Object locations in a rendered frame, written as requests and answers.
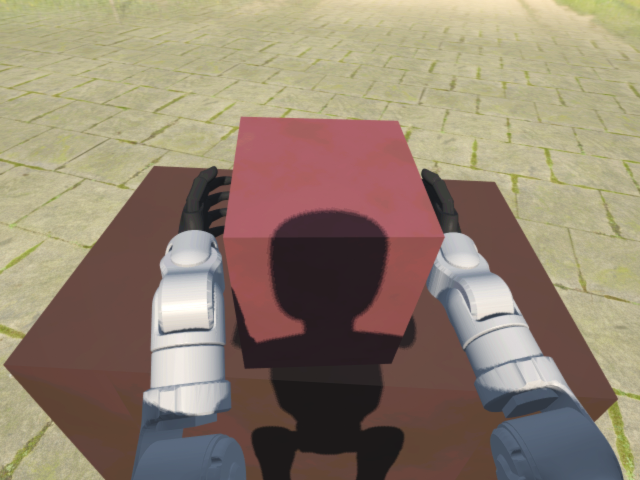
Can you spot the robot left upper arm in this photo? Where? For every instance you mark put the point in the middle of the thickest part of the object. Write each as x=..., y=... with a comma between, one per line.
x=207, y=457

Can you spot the carton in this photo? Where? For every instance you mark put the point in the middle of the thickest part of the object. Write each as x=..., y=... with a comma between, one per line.
x=329, y=237

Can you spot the robot right hand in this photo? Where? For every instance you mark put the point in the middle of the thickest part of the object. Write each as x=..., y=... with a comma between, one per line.
x=442, y=202

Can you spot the right robot forearm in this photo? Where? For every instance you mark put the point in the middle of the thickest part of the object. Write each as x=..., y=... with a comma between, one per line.
x=512, y=374

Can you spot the robot right upper arm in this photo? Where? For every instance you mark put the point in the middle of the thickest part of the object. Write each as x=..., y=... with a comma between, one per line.
x=555, y=445

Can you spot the pedestal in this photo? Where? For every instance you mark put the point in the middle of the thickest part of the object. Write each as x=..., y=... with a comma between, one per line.
x=86, y=361

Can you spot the robot left hand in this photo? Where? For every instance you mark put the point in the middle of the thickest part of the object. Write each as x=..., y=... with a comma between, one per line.
x=195, y=215

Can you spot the left robot forearm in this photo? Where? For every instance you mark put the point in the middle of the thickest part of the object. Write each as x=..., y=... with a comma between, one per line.
x=188, y=386

